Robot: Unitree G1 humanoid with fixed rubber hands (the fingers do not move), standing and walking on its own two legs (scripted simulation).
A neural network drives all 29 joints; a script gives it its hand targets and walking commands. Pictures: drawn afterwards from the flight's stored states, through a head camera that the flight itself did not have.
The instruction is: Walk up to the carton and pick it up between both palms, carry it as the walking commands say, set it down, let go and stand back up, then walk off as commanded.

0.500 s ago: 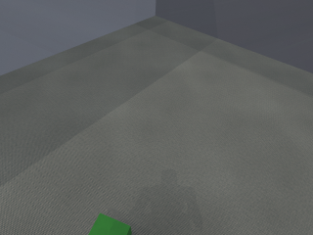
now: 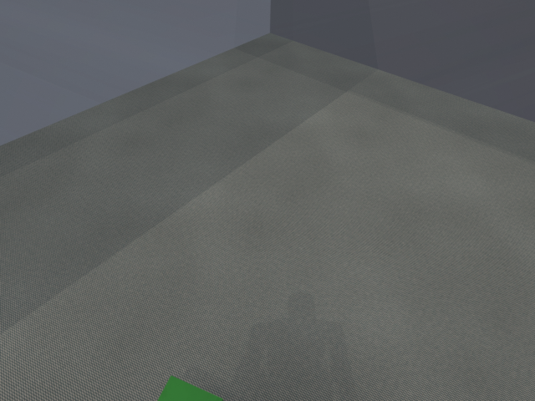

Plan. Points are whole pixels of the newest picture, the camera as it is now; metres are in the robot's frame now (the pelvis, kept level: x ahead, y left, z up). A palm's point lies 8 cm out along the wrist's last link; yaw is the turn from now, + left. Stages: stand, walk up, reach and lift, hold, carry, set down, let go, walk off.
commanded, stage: stand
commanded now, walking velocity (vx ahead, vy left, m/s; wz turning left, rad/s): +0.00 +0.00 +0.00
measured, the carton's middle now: out of the picture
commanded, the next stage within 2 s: none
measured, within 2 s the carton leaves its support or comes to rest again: neither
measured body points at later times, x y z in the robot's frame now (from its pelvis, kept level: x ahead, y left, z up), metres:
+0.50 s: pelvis +0.00 -0.02 +0.00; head +0.00 -0.02 +0.45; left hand -0.03 +0.19 -0.16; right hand -0.02 -0.23 -0.17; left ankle -0.01 +0.11 -0.75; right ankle -0.03 -0.14 -0.75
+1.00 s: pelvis +0.00 -0.02 +0.00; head +0.01 -0.03 +0.45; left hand -0.01 +0.20 -0.16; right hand -0.01 -0.25 -0.16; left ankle -0.01 +0.11 -0.75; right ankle -0.03 -0.14 -0.75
